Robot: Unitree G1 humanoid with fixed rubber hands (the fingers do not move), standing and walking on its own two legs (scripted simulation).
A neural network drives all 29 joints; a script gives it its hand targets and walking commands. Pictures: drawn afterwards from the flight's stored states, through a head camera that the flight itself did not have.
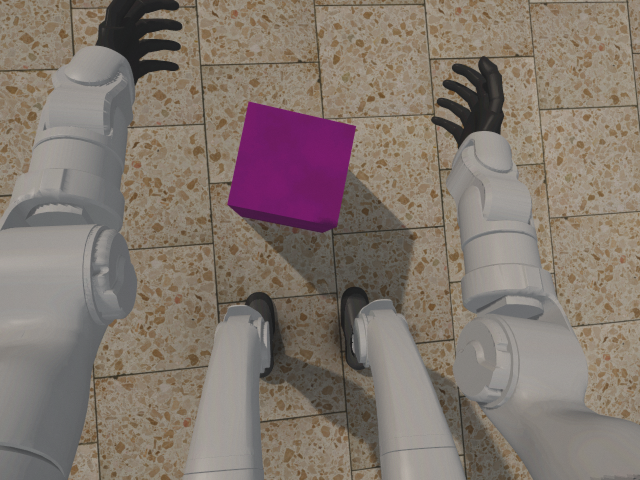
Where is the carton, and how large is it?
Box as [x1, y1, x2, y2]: [227, 102, 355, 232]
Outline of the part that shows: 249,102 227,204 241,216 321,232 336,226 355,126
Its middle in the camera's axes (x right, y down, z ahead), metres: -0.06 -0.13 +0.85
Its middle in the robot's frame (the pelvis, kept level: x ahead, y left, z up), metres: +0.51 +0.01 -0.52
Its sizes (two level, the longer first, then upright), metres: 0.210 0.200 0.250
